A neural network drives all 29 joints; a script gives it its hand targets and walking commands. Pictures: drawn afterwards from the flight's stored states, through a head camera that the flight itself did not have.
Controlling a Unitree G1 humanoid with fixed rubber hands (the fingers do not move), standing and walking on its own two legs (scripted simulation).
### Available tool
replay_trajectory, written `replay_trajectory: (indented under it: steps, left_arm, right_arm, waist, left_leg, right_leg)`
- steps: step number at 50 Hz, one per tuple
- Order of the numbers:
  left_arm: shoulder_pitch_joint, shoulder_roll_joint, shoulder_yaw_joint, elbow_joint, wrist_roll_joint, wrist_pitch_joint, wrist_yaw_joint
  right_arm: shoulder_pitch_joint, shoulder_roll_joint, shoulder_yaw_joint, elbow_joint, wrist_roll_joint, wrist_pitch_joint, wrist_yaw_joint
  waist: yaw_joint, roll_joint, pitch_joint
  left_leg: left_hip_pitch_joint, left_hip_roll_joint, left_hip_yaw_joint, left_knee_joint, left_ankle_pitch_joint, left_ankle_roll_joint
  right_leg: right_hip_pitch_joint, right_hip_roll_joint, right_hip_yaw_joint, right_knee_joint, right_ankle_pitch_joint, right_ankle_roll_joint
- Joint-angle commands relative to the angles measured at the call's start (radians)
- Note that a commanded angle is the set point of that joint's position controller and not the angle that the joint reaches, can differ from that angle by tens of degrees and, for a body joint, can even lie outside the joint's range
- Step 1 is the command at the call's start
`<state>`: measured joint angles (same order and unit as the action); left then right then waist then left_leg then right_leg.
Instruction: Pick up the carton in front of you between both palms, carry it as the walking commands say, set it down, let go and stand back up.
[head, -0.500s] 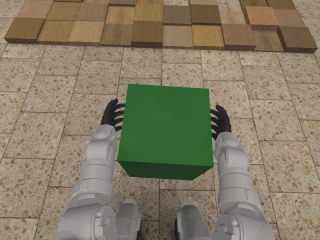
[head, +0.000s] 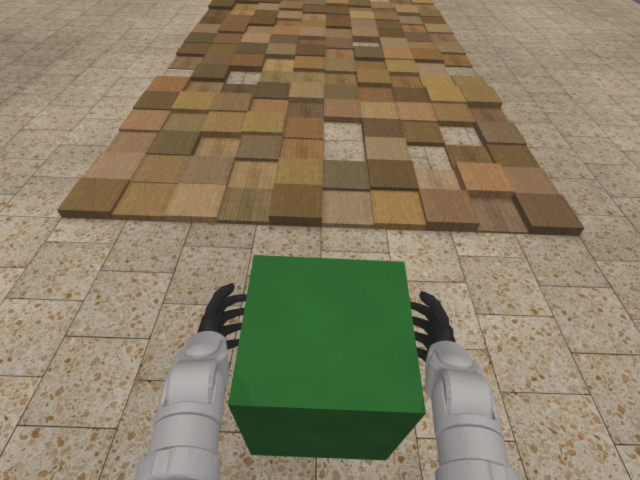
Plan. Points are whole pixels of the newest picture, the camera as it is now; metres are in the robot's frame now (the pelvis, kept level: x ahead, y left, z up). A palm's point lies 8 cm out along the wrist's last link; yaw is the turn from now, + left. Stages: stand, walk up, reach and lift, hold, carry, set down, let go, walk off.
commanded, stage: reach and lift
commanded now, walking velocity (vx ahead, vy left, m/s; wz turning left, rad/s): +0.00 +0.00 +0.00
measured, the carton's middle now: (323, 363) +0.31 +0.00 -0.06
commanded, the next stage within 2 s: hold in 1.04 s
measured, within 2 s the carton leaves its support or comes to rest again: neither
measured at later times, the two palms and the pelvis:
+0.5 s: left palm (208, 335) +0.29 +0.15 +0.04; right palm (444, 345) +0.29 -0.15 +0.04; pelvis -0.01 +0.00 +0.01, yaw +0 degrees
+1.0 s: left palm (207, 329) +0.30 +0.15 +0.05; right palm (446, 339) +0.30 -0.15 +0.05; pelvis +0.01 +0.00 +0.01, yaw +0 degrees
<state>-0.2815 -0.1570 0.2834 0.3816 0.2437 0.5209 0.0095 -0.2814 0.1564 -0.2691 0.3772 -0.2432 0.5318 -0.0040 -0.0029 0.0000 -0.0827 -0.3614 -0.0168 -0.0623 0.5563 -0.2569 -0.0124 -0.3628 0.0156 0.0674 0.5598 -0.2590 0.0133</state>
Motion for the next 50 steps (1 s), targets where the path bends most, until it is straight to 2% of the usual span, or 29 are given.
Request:
replay_trajectory:
  steps: [1, 7, 9, 17, 38, 50]
  left_arm:
    - [-0.455, -0.975, -0.587, -0.003, -0.190, 0.032, -0.246]
    - [-0.492, -0.945, -0.483, 0.050, -0.139, 0.073, -0.262]
    - [-0.539, -0.958, -0.484, 0.047, -0.141, 0.069, -0.269]
    - [-0.613, -0.976, -0.509, 0.024, -0.152, 0.063, -0.275]
    - [-0.435, -0.931, -0.558, -0.111, -0.183, 0.109, -0.253]
    - [-0.420, -0.917, -0.580, -0.164, -0.199, 0.136, -0.248]
  right_arm:
    - [-0.455, 0.973, 0.574, -0.002, 0.187, 0.023, 0.239]
    - [-0.492, 0.940, 0.472, 0.053, 0.138, 0.061, 0.255]
    - [-0.540, 0.951, 0.473, 0.047, 0.140, 0.057, 0.262]
    - [-0.619, 0.972, 0.503, 0.017, 0.152, 0.053, 0.267]
    - [-0.439, 0.926, 0.544, -0.112, 0.182, 0.098, 0.246]
    - [-0.424, 0.914, 0.565, -0.163, 0.196, 0.126, 0.240]
  waist:
    - [-0.002, 0.000, -0.235]
    - [0.002, 0.003, -0.074]
    - [0.002, 0.004, -0.083]
    - [0.002, -0.002, -0.162]
    - [0.002, 0.002, -0.171]
    - [0.002, 0.000, -0.150]
  left_leg:
    - [0.202, -0.080, -0.011, -0.123, 0.223, 0.009]
    - [0.187, -0.072, 0.003, -0.178, 0.052, 0.021]
    - [0.194, -0.071, 0.005, -0.175, 0.029, 0.022]
    - [0.229, -0.072, 0.009, -0.170, 0.052, 0.020]
    - [0.340, -0.082, -0.003, -0.216, 0.291, 0.006]
    - [0.349, -0.083, -0.006, -0.224, 0.285, 0.006]
  right_leg:
    - [0.197, 0.082, 0.008, -0.124, 0.226, -0.009]
    - [0.189, 0.073, 0.000, -0.176, 0.056, -0.022]
    - [0.192, 0.070, -0.003, -0.176, 0.032, -0.024]
    - [0.237, 0.072, -0.008, -0.169, 0.054, -0.017]
    - [0.339, 0.085, 0.002, -0.216, 0.290, -0.004]
    - [0.347, 0.085, 0.005, -0.225, 0.286, -0.002]
